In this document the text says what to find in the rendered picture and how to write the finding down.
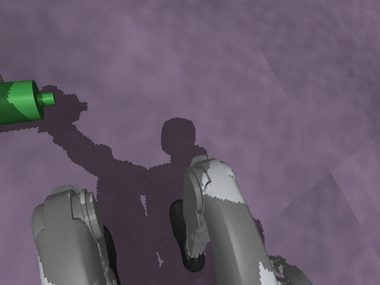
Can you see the bottle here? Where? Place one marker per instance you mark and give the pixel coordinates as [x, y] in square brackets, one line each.
[21, 101]

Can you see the right robot hand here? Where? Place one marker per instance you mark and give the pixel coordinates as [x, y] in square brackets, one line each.
[292, 275]

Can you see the right robot foot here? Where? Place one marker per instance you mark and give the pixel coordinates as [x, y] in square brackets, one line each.
[179, 230]

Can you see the left robot foot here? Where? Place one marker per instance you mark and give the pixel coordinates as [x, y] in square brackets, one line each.
[111, 255]

